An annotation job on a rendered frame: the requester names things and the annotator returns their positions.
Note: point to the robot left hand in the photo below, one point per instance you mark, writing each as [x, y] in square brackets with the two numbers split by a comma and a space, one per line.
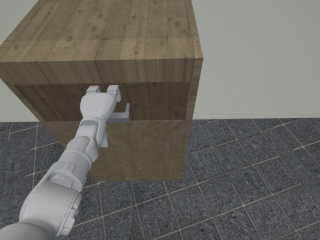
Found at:
[100, 105]

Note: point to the handle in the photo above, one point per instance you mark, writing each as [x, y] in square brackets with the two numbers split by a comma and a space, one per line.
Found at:
[120, 117]

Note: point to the cabinet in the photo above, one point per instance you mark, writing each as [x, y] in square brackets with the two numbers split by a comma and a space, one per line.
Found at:
[112, 41]

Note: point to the robot left forearm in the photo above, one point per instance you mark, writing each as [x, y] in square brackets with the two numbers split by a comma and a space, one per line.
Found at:
[72, 168]

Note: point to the left robot upper arm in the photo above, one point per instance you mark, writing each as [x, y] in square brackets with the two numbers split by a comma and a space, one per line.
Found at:
[51, 212]

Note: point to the drawer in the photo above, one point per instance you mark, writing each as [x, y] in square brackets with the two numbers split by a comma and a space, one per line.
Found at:
[148, 100]

